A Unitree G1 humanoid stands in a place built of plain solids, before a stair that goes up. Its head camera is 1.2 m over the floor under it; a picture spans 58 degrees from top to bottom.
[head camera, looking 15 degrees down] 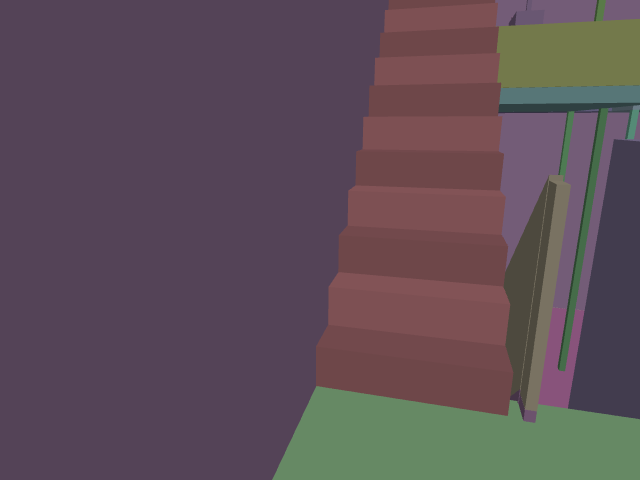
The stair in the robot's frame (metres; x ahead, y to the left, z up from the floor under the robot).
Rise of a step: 0.21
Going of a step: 0.23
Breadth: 0.85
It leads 15 degrees to the right of straight ahead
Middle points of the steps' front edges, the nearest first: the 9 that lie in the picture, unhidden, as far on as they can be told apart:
1.69 -0.39 0.21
1.91 -0.45 0.42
2.14 -0.51 0.63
2.36 -0.57 0.83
2.58 -0.63 1.04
2.81 -0.69 1.25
3.03 -0.75 1.46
3.25 -0.81 1.66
3.47 -0.87 1.87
